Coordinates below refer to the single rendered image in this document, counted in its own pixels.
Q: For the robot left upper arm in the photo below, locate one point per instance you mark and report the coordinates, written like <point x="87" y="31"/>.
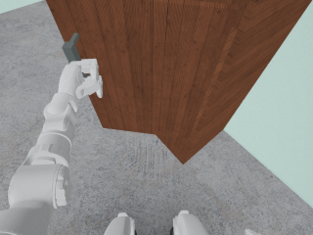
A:
<point x="38" y="190"/>

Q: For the handle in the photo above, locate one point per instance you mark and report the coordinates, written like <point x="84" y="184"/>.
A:
<point x="71" y="52"/>

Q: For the robot left thigh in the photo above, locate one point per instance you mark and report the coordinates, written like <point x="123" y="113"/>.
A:
<point x="122" y="225"/>

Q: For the left robot forearm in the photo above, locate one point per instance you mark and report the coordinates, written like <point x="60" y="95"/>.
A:
<point x="55" y="139"/>

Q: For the cupboard door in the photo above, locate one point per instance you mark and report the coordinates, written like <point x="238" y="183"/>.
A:
<point x="156" y="58"/>

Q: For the robot left hand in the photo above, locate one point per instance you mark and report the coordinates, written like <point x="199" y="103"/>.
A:
<point x="75" y="84"/>

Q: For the robot right thigh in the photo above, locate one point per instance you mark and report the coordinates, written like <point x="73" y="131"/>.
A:
<point x="188" y="224"/>

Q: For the robot thigh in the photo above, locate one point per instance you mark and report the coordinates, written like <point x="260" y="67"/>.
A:
<point x="188" y="224"/>
<point x="122" y="225"/>

